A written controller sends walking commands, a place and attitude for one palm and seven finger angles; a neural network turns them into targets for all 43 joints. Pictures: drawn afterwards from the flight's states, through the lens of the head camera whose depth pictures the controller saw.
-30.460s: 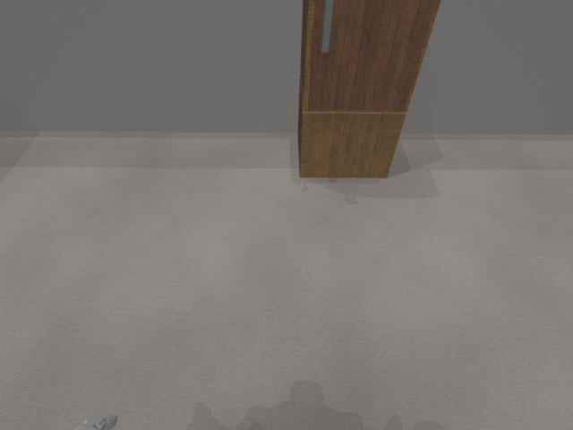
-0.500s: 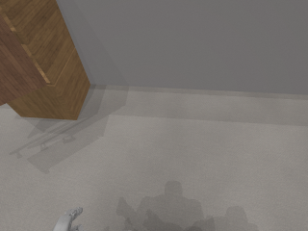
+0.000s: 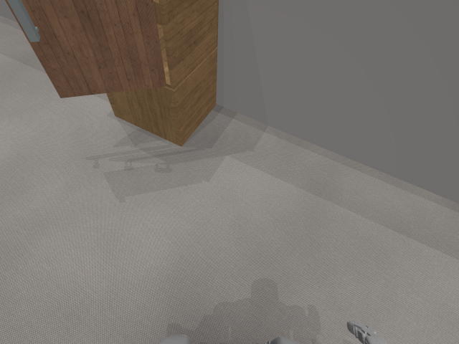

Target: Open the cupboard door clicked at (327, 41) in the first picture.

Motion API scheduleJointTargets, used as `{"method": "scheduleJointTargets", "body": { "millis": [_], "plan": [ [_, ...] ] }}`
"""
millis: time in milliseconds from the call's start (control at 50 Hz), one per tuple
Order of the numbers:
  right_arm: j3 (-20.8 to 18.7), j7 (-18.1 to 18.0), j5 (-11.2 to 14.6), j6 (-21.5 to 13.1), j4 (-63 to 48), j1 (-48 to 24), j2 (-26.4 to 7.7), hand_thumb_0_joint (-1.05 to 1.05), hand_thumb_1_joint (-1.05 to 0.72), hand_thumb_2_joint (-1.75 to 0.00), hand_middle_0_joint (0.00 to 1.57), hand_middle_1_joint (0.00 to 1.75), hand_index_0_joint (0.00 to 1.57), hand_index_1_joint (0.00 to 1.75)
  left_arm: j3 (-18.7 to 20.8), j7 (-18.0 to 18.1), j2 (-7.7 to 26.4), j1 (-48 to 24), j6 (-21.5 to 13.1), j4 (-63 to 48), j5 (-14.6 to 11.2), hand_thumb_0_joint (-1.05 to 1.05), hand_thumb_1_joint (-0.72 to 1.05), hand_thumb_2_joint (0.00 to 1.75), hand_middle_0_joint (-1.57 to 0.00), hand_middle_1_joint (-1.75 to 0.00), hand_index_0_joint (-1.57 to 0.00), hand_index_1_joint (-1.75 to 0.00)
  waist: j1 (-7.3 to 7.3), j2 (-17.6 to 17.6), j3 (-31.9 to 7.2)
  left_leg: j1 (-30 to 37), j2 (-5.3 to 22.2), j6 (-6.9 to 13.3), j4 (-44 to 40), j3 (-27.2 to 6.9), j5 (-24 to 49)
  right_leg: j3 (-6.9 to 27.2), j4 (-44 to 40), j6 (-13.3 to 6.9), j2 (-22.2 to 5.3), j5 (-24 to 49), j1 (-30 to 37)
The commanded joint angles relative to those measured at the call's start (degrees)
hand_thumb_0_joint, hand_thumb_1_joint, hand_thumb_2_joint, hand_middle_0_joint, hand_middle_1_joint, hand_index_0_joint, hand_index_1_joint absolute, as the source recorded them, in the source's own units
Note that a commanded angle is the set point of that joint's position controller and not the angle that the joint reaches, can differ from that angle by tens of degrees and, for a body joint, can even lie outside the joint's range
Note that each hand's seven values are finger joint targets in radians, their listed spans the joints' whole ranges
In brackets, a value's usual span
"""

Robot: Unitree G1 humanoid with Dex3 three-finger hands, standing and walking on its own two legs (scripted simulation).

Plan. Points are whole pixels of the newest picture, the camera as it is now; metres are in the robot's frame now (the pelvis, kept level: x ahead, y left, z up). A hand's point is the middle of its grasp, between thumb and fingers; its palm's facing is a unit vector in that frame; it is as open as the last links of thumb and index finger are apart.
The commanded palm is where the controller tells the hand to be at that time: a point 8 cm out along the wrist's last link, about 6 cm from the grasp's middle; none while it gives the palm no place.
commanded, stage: turn to face it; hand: left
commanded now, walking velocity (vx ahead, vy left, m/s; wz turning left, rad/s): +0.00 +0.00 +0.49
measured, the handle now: (21, 7) +0.93 +0.68 +0.03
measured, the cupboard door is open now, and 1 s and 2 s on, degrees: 42 42 42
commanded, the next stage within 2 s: take the last steps up to it in 0.46 s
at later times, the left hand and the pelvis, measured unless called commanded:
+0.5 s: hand out of the picture +0.06 +0.14 -0.14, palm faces +0.20 -0.95 -0.25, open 7.3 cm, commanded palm none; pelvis +0.02 -0.05 +0.02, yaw +12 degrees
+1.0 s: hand out of the picture +0.02 +0.21 -0.15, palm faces +0.38 -0.90 -0.20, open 7.3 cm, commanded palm none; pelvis +0.05 +0.01 +0.02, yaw +21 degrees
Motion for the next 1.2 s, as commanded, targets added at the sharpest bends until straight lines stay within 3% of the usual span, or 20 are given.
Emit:
{"method": "scheduleJointTargets", "body": {
  "millis": [0, 60, 180, 260, 280, 300, 320, 360, 440, 540, 620, 700, 720, 740, 760, 800, 880, 1100, 1160, 1180],
  "plan": [
    [-2.6, -2.4, -0.4, -0.8, -2.0, 5.3, -11.3, 0.0, -0.9, -0.9, 0.2, 0.3, 0.2, 0.3, 1.1, 0.0, 3.8, -3.9, -1.9, -6.0, -0.3, 0.0, 0.9, 0.9, -0.2, -0.3, -0.2, -0.3, -2.3, 12.4, -9.6, 14.3, 16.4, 8.6, -14.8, -17.0, 38.8, 7.9, 11.6, 1.2, 1.1, 6.2, -12.2],
    [-2.2, -2.3, -0.3, -1.3, -1.9, 4.8, -10.4, 0.0, -0.9, -0.9, 0.2, 0.3, 0.2, 0.3, 0.9, -0.3, 3.2, -2.2, -1.7, -4.9, -0.3, 0.0, 0.9, 0.9, -0.2, -0.3, -0.2, -0.3, -1.12, 10.1, -9.8, 13.5, 13.9, 7.4, -15.2, -13.9, 37.8, 7.2, 7.2, 1.4, 2.2, 9.1, -9.2],
    [-2.5, -2.0, -0.7, -0.7, -1.2, 5.3, -10.5, 0.0, -0.9, -0.9, 0.2, 0.3, 0.2, 0.3, 0.2, -0.2, 2.2, -4.4, -1.9, -6.2, -0.5, 0.0, 0.9, 0.9, -0.2, -0.3, -0.2, -0.3, -1.79, 12.0, -8.8, 10.2, 13.0, 7.6, -14.7, -16.5, 32.7, 5.5, -7.7, 1.0, 5.1, 7.6, -2.2],
    [-2.8, -1.9, -0.4, -0.2, -1.6, 2.6, -10.0, 0.0, -0.9, -0.9, 0.2, 0.3, 0.2, 0.3, 0.5, -0.1, 2.3, 0.7, -2.8, -4.9, -0.7, 0.0, 0.9, 0.9, -0.2, -0.3, -0.2, -0.3, 0.8, 12.5, -9.5, 4.5, 10.5, 5.4, -10.7, -18.0, 27.9, 3.9, -23.8, 0.0, 7.5, 16.0, 10.0],
    [-2.8, -1.8, 0.0, -0.2, -1.7, 2.3, -9.0, 0.0, -0.9, -0.9, 0.2, 0.3, 0.2, 0.3, 0.9, 0.1, 3.5, 3.2, -3.4, -4.3, -0.6, 0.0, 0.9, 0.9, -0.2, -0.3, -0.2, -0.3, 1.98, 9.8, -10.3, 1.3, 8.3, 3.1, -7.5, -16.8, 22.1, 5.0, -31.8, -0.4, 5.9, 21.9, 16.2],
    [-2.5, -1.4, 0.6, -0.3, -2.0, 3.5, -6.1, 0.0, -0.9, -0.9, 0.2, 0.3, 0.2, 0.3, 1.6, 0.5, 7.4, 4.9, -4.1, -3.8, 0.2, 0.0, 0.9, 0.9, -0.2, -0.3, -0.2, -0.3, 2.41, -1.5, -11.5, -6.8, 2.7, -0.7, 1.1, -11.0, 8.5, 14.9, -36.6, -3.3, -4.3, 27.3, 23.7],
    [-2.0, -1.1, 0.6, -0.4, -3.4, 3.5, -3.4, 0.0, -0.9, -0.9, 0.2, 0.3, 0.2, 0.3, 2.2, 0.8, 11.5, 5.1, -4.3, -3.9, 0.8, 0.0, 0.9, 0.9, -0.2, -0.3, -0.2, -0.3, 2.78, -13.3, -10.3, -13.0, -4.1, -3.6, 14.8, -4.6, -14.9, 26.4, -38.7, -10.3, -17.6, 38.2, 23.6],
    [-2.5, -1.4, 0.3, 0.8, -1.5, 1.7, -5.0, 0.0, -0.9, -0.9, 0.2, 0.3, 0.2, 0.3, 1.3, 1.2, 8.1, 2.3, -4.4, -4.1, 0.1, 0.0, 0.9, 0.9, -0.2, -0.3, -0.2, -0.3, 1.63, -11.3, -7.3, -12.7, -0.5, -3.6, 30.6, -8.4, -13.9, 23.7, -38.0, -13.6, -15.6, 41.8, 15.6],
    [-1.7, -0.5, 0.2, 1.4, 1.3, 3.4, -2.9, 0.0, -0.9, -0.9, 0.2, 0.3, 0.2, 0.3, 0.3, 1.2, 4.2, -1.0, -4.7, -4.6, 0.1, 0.0, 0.9, 0.9, -0.2, -0.3, -0.2, -0.3, -0.62, -7.8, -6.3, -10.9, 1.1, -4.8, 29.9, -5.6, -4.7, 9.0, -36.6, -10.1, -8.7, 44.4, 14.7],
    [-0.8, -0.6, 0.4, 1.1, 2.1, 0.8, -0.9, 0.0, -0.9, -0.9, 0.2, 0.3, 0.2, 0.3, 0.9, 1.2, 5.2, 4.1, -4.8, -1.8, 0.4, 0.0, 0.9, 0.9, -0.2, -0.3, -0.2, -0.3, 1.62, -5.8, -6.4, -7.4, 0.6, -4.9, 15.3, -2.2, -7.6, 7.9, -35.6, -11.3, -9.8, 48.6, 18.7],
    [-0.4, -0.3, 0.3, 0.0, 1.6, -0.4, -1.1, 0.0, -0.9, -0.9, 0.2, 0.3, 0.2, 0.3, 1.8, 0.7, 7.1, 6.4, -5.0, 0.6, 0.7, 0.0, 0.9, 0.9, -0.2, -0.3, -0.2, -0.3, 3.05, -7.1, -6.5, -5.3, 0.9, -4.1, 5.6, -0.5, -8.6, 11.3, -36.9, -12.1, -13.1, 37.2, 20.4],
    [-0.3, -0.3, -0.1, -1.3, 3.3, 5.9, -2.4, 0.0, -0.9, -0.9, 0.2, 0.3, 0.2, 0.3, 2.4, -0.3, 7.8, 2.9, -4.7, 1.0, 0.1, 0.0, 0.9, 0.9, -0.2, -0.3, -0.2, -0.3, -0.67, -4.3, -5.7, 10.1, -0.2, -2.3, -10.8, 2.3, 0.1, 6.7, -33.5, -8.3, -10.9, 16.6, 8.8],
    [-1.1, -0.5, -0.3, -1.6, 3.8, 9.2, -5.4, 0.0, -0.9, -0.9, 0.2, 0.3, 0.2, 0.3, 2.2, -0.7, 5.8, 1.9, -4.4, 0.3, -0.1, 0.0, 0.9, 0.9, -0.2, -0.3, -0.2, -0.3, -2.63, 4.2, -5.8, 18.0, 4.1, 0.2, -16.1, -5.0, -1.8, 3.1, -25.3, -5.3, -6.7, 8.7, -0.6],
    [-2.5, -1.0, -1.2, -1.7, 4.6, 14.6, -11.2, 0.0, -0.9, -0.9, 0.2, 0.3, 0.2, 0.3, 1.4, -1.4, 1.8, 0.5, -4.1, -1.7, -0.5, 0.0, 0.9, 0.9, -0.2, -0.3, -0.2, -0.3, -5.25, 22.3, -6.2, 24.5, 17.9, 6.8, -21.0, -24.2, -3.5, -4.4, -9.2, -1.9, 1.9, -0.6, -13.0],
    [-2.5, -1.6, -1.1, -1.4, 5.7, 18.9, -12.4, 0.0, -0.9, -0.9, 0.2, 0.3, 0.2, 0.3, 0.4, -1.2, 1.4, -5.5, -4.0, -4.2, 0.3, 0.0, 0.9, 0.9, -0.2, -0.3, -0.2, -0.3, -7.51, 19.6, -4.8, 22.1, 22.7, 12.3, -24.7, -30.4, -3.3, 0.5, 1.4, -2.5, 3.2, -4.4, -18.6],
    [-1.4, -2.5, -0.7, -2.2, 4.9, 16.1, -9.0, 0.0, -0.9, -0.9, 0.2, 0.3, 0.2, 0.3, 0.6, -1.5, 1.2, -8.0, -4.4, -3.4, 0.3, 0.0, 0.9, 0.9, -0.2, -0.3, -0.2, -0.3, -5.06, 13.7, -2.7, 17.1, 19.2, 12.2, -25.5, -26.6, -3.8, 6.0, 9.3, -3.3, 1.5, 3.3, -20.4],
    [0.2, -2.6, -0.2, -4.3, 4.9, 13.6, -5.3, 0.0, -0.9, -0.9, 0.2, 0.3, 0.2, 0.3, 0.2, -2.0, 0.7, -1.7, -4.2, 0.9, 0.3, 0.0, 0.9, 0.9, -0.2, -0.3, -0.2, -0.3, -0.84, 8.8, -3.5, 16.8, 13.2, 9.4, -24.8, -14.3, 15.7, 5.2, 8.0, -2.4, 1.2, 13.8, -15.8],
    [0.5, -2.5, -0.6, -4.7, 10.3, 20.3, -4.2, 0.0, -0.9, -0.9, 0.2, 0.3, 0.2, 0.3, -0.8, -2.0, -1.6, -9.1, -4.7, -1.8, 0.1, 0.0, 0.9, 0.9, -0.2, -0.3, -0.2, -0.3, -1.4, 8.3, 0.5, 13.9, 12.9, 10.1, -23.4, -10.6, 21.3, 1.9, -15.6, -3.1, 3.6, 16.1, -5.0],
    [0.5, -2.6, -0.1, -4.7, 11.1, 18.7, -3.8, 0.0, -0.9, -0.9, 0.2, 0.3, 0.2, 0.3, 0.5, -1.8, 0.6, 3.2, -5.7, 1.7, 0.3, 0.0, 0.9, 0.9, -0.2, -0.3, -0.2, -0.3, 4.56, 4.1, -4.0, 5.9, 8.0, 6.1, -9.2, -6.9, 22.4, 1.8, -26.5, -4.6, 5.1, 21.0, 17.3],
    [0.4, -2.1, 0.7, -5.1, 10.4, 19.0, -2.4, 0.0, -0.9, -0.9, 0.2, 0.3, 0.2, 0.3, 1.7, -1.3, 5.1, 12.5, -6.5, 4.1, 0.7, 0.0, 0.9, 0.9, -0.2, -0.3, -0.2, -0.3, 8.03, -4.0, -9.5, -4.1, 3.2, 3.1, 5.3, -2.8, 14.5, 13.5, -30.9, -8.2, -5.0, 17.0, 32.5]
  ]
}}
